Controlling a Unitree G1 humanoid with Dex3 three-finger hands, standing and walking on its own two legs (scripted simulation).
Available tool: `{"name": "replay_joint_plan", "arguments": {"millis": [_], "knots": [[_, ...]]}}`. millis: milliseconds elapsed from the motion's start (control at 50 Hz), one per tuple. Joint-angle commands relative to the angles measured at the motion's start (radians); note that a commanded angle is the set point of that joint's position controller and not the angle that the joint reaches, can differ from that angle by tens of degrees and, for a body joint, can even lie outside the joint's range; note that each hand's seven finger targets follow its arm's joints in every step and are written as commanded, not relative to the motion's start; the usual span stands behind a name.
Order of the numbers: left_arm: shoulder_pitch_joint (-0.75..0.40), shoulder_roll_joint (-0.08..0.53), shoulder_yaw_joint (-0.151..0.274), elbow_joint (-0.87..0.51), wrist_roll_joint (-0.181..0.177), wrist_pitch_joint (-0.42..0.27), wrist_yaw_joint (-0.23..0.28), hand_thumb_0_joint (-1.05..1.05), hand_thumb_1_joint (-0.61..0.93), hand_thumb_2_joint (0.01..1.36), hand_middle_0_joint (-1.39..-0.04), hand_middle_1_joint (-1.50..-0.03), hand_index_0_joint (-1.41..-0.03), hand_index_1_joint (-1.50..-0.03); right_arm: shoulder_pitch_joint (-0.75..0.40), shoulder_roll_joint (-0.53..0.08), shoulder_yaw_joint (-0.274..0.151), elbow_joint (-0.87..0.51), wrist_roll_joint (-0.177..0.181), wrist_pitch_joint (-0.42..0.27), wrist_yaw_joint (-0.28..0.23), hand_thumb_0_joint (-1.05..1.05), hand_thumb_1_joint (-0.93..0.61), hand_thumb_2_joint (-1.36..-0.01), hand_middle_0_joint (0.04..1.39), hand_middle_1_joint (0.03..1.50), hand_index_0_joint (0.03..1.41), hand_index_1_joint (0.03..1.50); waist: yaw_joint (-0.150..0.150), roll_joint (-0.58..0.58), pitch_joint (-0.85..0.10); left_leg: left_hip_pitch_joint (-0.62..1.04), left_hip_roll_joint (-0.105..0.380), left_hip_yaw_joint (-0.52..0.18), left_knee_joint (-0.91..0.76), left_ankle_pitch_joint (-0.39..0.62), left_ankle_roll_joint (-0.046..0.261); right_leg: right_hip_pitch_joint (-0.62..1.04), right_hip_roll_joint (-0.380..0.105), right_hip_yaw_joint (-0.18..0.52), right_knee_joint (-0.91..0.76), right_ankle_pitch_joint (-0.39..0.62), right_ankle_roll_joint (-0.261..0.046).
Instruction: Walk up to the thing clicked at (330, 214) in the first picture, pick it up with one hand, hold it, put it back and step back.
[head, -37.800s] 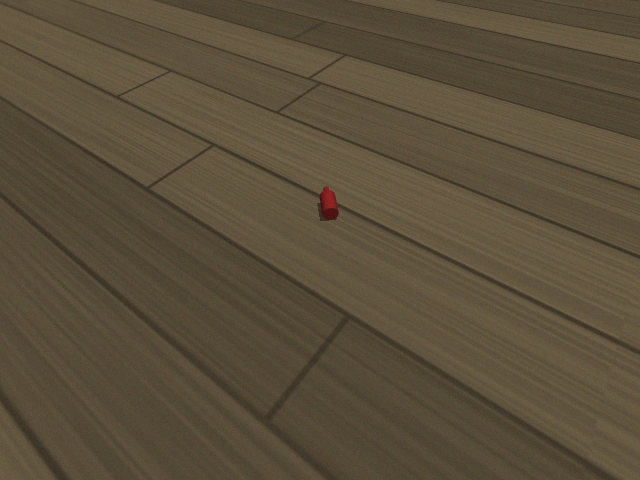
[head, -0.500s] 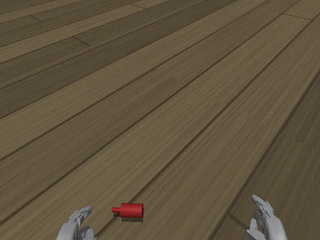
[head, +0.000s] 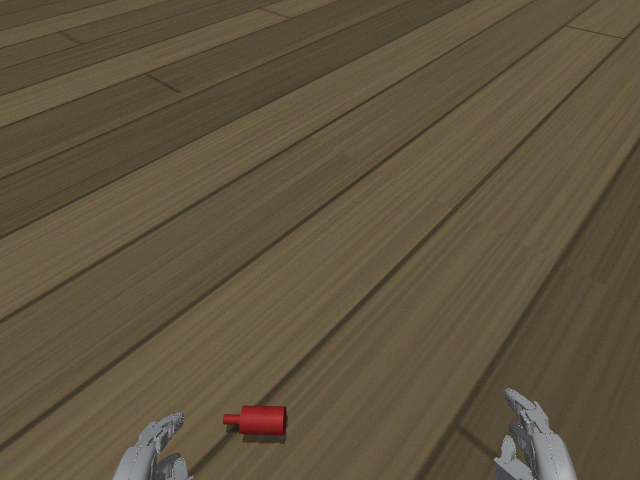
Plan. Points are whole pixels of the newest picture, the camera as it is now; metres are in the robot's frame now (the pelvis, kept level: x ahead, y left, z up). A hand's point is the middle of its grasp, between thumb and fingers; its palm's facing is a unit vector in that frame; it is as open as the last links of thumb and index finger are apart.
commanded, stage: home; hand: left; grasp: from above
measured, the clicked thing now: (254, 419) +0.44 +0.22 -0.68
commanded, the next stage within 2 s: stand in 0.08 s
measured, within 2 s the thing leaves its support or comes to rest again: neither
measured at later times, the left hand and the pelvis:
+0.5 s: hand out of the picture +0.10 +0.24 -0.10, palm faces +0.03 -0.94 -0.33, open 7.4 cm; pelvis -0.01 +0.01 +0.04, yaw +0 degrees
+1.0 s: hand out of the picture +0.02 +0.26 -0.10, palm faces +0.04 -0.94 -0.34, open 7.4 cm; pelvis -0.01 +0.02 +0.06, yaw +0 degrees
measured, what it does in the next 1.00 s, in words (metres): rises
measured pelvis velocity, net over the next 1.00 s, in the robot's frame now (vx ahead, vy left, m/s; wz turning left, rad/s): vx -0.01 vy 0.02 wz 0.01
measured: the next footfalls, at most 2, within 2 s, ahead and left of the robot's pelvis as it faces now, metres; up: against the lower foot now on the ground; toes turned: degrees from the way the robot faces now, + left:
none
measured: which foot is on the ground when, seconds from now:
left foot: down 0.00-1.00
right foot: down 0.00-1.00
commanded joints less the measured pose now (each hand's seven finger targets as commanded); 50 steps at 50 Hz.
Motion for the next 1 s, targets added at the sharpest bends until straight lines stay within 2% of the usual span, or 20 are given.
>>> {"name": "replay_joint_plan", "arguments": {"millis": [0, 20, 40, 60, 140, 160, 180, 200, 220, 260, 300, 360, 400, 440, 460, 620, 740, 840, 920, 980], "knots": [[-0.042, 0.120, 0.074, -0.219, 0.003, -0.054, 0.011, 0.000, 0.900, 0.899, -0.198, -0.297, -0.199, -0.296, -0.063, -0.118, -0.055, -0.157, 0.001, -0.054, -0.014, 0.000, -0.899, -0.900, 0.200, 0.300, 0.200, 0.300, 0.004, 0.004, -0.061, 0.123, -0.022, 0.012, -0.164, 0.206, 0.025, 0.000, 0.015, -0.007, -0.163, 0.204, -0.006], [-0.023, 0.105, 0.062, -0.196, 0.003, -0.051, 0.010, 0.000, 0.900, 0.899, -0.199, -0.297, -0.199, -0.296, -0.064, -0.116, -0.054, -0.158, 0.001, -0.053, -0.015, 0.000, -0.899, -0.900, 0.200, 0.300, 0.200, 0.300, 0.001, -0.006, -0.073, 0.123, -0.022, 0.012, -0.159, 0.218, 0.026, 0.008, 0.014, -0.007, -0.161, 0.216, -0.006], [-0.035, 0.123, 0.072, -0.236, 0.002, -0.053, 0.012, 0.000, 0.900, 0.899, -0.199, -0.297, -0.199, -0.296, -0.061, -0.118, -0.055, -0.158, 0.001, -0.051, -0.015, 0.000, -0.899, -0.900, 0.200, 0.300, 0.200, 0.300, 0.010, -0.004, -0.084, 0.130, -0.023, 0.013, -0.157, 0.230, 0.026, 0.012, 0.014, -0.006, -0.161, 0.227, -0.006], [0.008, 0.083, 0.041, -0.153, 0.004, -0.043, 0.009, 0.000, 0.900, 0.899, -0.198, -0.297, -0.199, -0.296, -0.070, -0.119, -0.053, -0.163, 0.003, -0.052, -0.015, 0.000, -0.899, -0.900, 0.200, 0.300, 0.200, 0.300, -0.003, -0.028, -0.056, 0.117, -0.023, 0.014, -0.157, 0.220, 0.028, 0.001, 0.015, -0.007, -0.165, 0.221, -0.004], [-0.021, 0.112, 0.064, -0.198, 0.005, -0.044, 0.009, 0.000, 0.900, 0.899, -0.199, -0.297, -0.199, -0.296, -0.067, -0.120, -0.057, -0.162, 0.001, -0.050, -0.013, 0.000, -0.899, -0.900, 0.200, 0.300, 0.200, 0.300, 0.002, 0.003, -0.076, 0.123, -0.024, 0.015, -0.158, 0.215, 0.026, 0.006, 0.013, -0.005, -0.162, 0.214, -0.006], [-0.324, 0.195, 0.058, 0.153, 0.117, -0.249, 0.048, 0.000, 0.900, 0.899, -0.198, -0.297, -0.199, -0.296, -0.133, -0.218, -0.094, 0.082, -0.112, 0.056, 0.046, 0.000, -0.899, -0.900, 0.200, 0.300, 0.200, 0.300, 0.071, -0.050, 0.179, 0.132, 0.016, -0.028, -0.256, 0.375, 0.071, 0.171, -0.064, 0.079, -0.209, 0.219, -0.036], [-0.219, 0.214, 0.080, 0.325, 0.122, -0.317, 0.043, 0.000, 0.899, 0.900, -0.200, -0.300, -0.200, -0.300, -0.139, -0.229, -0.114, 0.100, -0.111, 0.095, 0.075, 0.000, -0.900, -0.900, 0.200, 0.300, 0.200, 0.300, 0.076, -0.131, 0.078, 0.188, 0.000, 0.001, -0.225, 0.362, 0.083, 0.213, -0.090, 0.152, -0.260, 0.212, -0.076], [-0.220, 0.225, 0.076, 0.370, 0.126, -0.353, 0.037, 0.000, 0.899, 0.900, -0.200, -0.300, -0.200, -0.300, -0.144, -0.220, -0.111, 0.093, -0.113, 0.113, 0.095, 0.000, -0.900, -0.900, 0.200, 0.300, 0.200, 0.300, 0.057, -0.179, 0.059, 0.224, -0.009, 0.010, -0.220, 0.351, 0.082, 0.202, -0.107, 0.195, -0.284, 0.229, -0.093], [-0.243, 0.214, 0.066, 0.399, 0.123, -0.371, 0.030, 0.000, 0.899, 0.900, -0.200, -0.300, -0.200, -0.300, -0.118, -0.212, -0.106, 0.094, -0.113, 0.127, 0.108, 0.000, -0.900, -0.900, 0.200, 0.300, 0.200, 0.300, 0.034, -0.128, 0.077, 0.224, -0.011, -0.001, -0.242, 0.342, 0.075, 0.189, -0.092, 0.192, -0.289, 0.258, -0.091], [-0.276, 0.218, 0.057, 0.480, 0.115, -0.399, 0.023, 0.000, 0.899, 0.900, -0.200, -0.300, -0.200, -0.300, -0.114, -0.190, -0.102, 0.141, -0.069, 0.134, 0.143, 0.000, -0.900, -0.900, 0.200, 0.300, 0.200, 0.300, 0.051, -0.068, 0.029, 0.288, -0.010, -0.006, -0.285, 0.333, 0.077, 0.286, -0.105, 0.164, -0.275, 0.323, -0.064], [-0.290, 0.217, 0.067, 0.557, 0.107, -0.405, 0.022, 0.000, 0.899, 0.900, -0.200, -0.300, -0.200, -0.300, -0.143, -0.195, -0.111, 0.165, -0.056, 0.145, 0.158, 0.000, -0.900, -0.900, 0.200, 0.300, 0.200, 0.300, 0.063, -0.121, 0.049, 0.339, -0.015, 0.005, -0.297, 0.318, 0.068, 0.255, -0.115, 0.174, -0.324, 0.295, -0.059], [-0.330, 0.206, 0.063, 0.669, 0.098, -0.423, 0.026, 0.000, 0.899, 0.900, -0.200, -0.300, -0.200, -0.300, -0.146, -0.196, -0.118, 0.223, -0.055, 0.159, 0.166, 0.000, -0.900, -0.900, 0.200, 0.300, 0.200, 0.300, 0.060, -0.081, 0.068, 0.384, -0.002, -0.020, -0.357, 0.279, 0.069, 0.264, -0.120, 0.164, -0.372, 0.220, -0.046], [-0.319, 0.197, 0.063, 0.731, 0.096, -0.433, 0.025, 0.000, 0.899, 0.900, -0.200, -0.300, -0.200, -0.300, -0.158, -0.208, -0.122, 0.247, -0.062, 0.164, 0.165, 0.000, -0.900, -0.900, 0.200, 0.300, 0.200, 0.300, 0.072, -0.023, 0.063, 0.403, 0.025, -0.057, -0.408, 0.316, 0.078, 0.302, -0.093, 0.119, -0.353, 0.258, -0.032], [-0.322, 0.193, 0.061, 0.791, 0.095, -0.439, 0.026, 0.000, 0.899, 0.900, -0.200, -0.300, -0.200, -0.300, -0.158, -0.211, -0.120, 0.272, -0.060, 0.168, 0.163, 0.000, -0.900, -0.900, 0.200, 0.300, 0.200, 0.300, 0.072, -0.003, 0.093, 0.388, 0.046, -0.092, -0.480, 0.302, 0.081, 0.347, -0.080, 0.099, -0.371, 0.262, -0.023], [-0.313, 0.193, 0.062, 0.822, 0.094, -0.443, 0.027, 0.000, 0.899, 0.900, -0.200, -0.300, -0.200, -0.300, -0.167, -0.215, -0.119, 0.284, -0.058, 0.171, 0.160, 0.000, -0.900, -0.900, 0.200, 0.300, 0.200, 0.300, 0.078, -0.008, 0.098, 0.398, 0.047, -0.091, -0.478, 0.320, 0.081, 0.364, -0.088, 0.101, -0.390, 0.280, -0.025], [-0.311, 0.204, 0.050, 1.010, 0.082, -0.450, 0.029, 0.000, 0.899, 0.900, -0.200, -0.300, -0.200, -0.300, -0.162, -0.242, -0.113, 0.393, -0.046, 0.191, 0.146, 0.000, -0.900, -0.900, 0.200, 0.300, 0.200, 0.300, 0.064, -0.009, 0.161, 0.497, 0.059, -0.098, -0.604, 0.381, 0.061, 0.437, -0.101, 0.099, -0.520, 0.341, -0.020], [-0.323, 0.220, 0.044, 1.101, 0.082, -0.451, 0.030, 0.000, 0.899, 0.900, -0.200, -0.300, -0.200, -0.300, -0.163, -0.249, -0.112, 0.452, -0.037, 0.200, 0.143, 0.000, -0.900, -0.900, 0.200, 0.300, 0.200, 0.300, 0.055, -0.033, 0.187, 0.542, 0.062, -0.091, -0.667, 0.349, 0.053, 0.468, -0.110, 0.100, -0.592, 0.335, -0.011], [-0.326, 0.230, 0.039, 1.151, 0.084, -0.451, 0.026, 0.000, 0.899, 0.900, -0.200, -0.300, -0.200, -0.300, -0.182, -0.254, -0.110, 0.481, -0.035, 0.208, 0.148, 0.000, -0.900, -0.900, 0.200, 0.300, 0.200, 0.300, 0.056, -0.037, 0.225, 0.527, 0.063, -0.097, -0.719, 0.234, 0.047, 0.472, -0.112, 0.103, -0.627, 0.294, -0.008], [-0.342, 0.237, 0.039, 1.173, 0.083, -0.455, 0.025, 0.000, 0.899, 0.900, -0.200, -0.300, -0.200, -0.300, -0.188, -0.253, -0.107, 0.501, -0.033, 0.206, 0.148, 0.000, -0.900, -0.900, 0.200, 0.300, 0.200, 0.300, 0.055, -0.042, 0.198, 0.547, 0.064, -0.092, -0.723, 0.301, 0.045, 0.500, -0.124, 0.109, -0.640, 0.334, -0.009], [-0.345, 0.240, 0.035, 1.192, 0.081, -0.457, 0.024, 0.000, 0.899, 0.900, -0.200, -0.300, -0.200, -0.300, -0.186, -0.248, -0.102, 0.516, -0.031, 0.208, 0.152, 0.000, -0.900, -0.900, 0.200, 0.300, 0.200, 0.300, 0.052, -0.049, 0.214, 0.549, 0.063, -0.086, -0.729, 0.292, 0.042, 0.494, -0.126, 0.108, -0.656, 0.317, -0.005]]}}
